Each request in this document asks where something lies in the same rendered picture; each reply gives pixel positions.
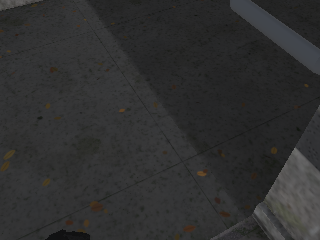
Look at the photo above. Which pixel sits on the left robot hand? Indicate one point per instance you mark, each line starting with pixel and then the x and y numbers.
pixel 63 235

